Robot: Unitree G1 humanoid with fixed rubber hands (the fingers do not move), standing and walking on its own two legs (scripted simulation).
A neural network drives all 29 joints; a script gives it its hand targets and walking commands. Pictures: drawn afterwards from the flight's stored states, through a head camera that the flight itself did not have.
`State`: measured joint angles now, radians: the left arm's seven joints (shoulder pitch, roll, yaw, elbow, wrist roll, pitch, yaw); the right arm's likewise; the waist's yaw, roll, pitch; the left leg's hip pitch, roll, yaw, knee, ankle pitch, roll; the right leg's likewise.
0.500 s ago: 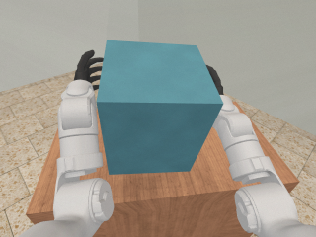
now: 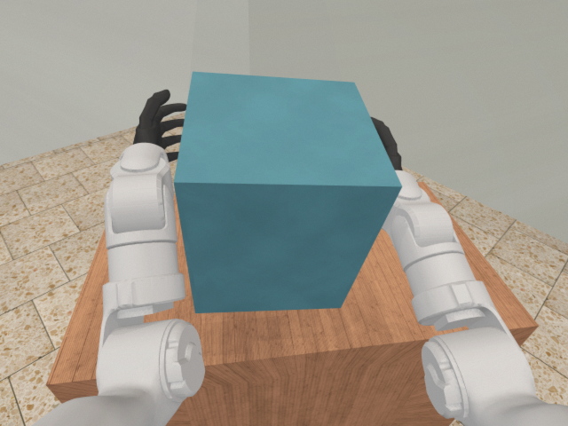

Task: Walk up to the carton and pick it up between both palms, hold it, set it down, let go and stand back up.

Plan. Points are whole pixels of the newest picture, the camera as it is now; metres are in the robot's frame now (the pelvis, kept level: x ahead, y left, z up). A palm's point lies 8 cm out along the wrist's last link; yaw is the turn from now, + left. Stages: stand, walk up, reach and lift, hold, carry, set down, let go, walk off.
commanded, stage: hold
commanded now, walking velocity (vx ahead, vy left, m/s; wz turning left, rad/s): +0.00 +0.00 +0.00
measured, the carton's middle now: (273, 200) +0.35 +0.01 +0.19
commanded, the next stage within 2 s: set down in 1.62 s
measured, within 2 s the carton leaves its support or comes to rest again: neither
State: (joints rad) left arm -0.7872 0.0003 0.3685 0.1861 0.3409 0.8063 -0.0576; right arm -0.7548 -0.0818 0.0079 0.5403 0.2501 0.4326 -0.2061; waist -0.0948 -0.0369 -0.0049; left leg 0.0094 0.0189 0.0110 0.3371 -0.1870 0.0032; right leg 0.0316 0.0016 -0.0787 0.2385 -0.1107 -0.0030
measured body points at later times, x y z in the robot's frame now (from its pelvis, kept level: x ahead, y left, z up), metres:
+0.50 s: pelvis +0.00 +0.00 +0.00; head -0.07 +0.02 +0.44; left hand +0.38 +0.16 +0.25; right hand +0.37 -0.15 +0.22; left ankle +0.01 +0.11 -0.75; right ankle +0.03 -0.12 -0.75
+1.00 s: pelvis +0.00 +0.00 +0.00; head -0.07 +0.02 +0.44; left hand +0.38 +0.16 +0.25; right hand +0.37 -0.15 +0.22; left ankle +0.01 +0.11 -0.75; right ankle +0.03 -0.12 -0.75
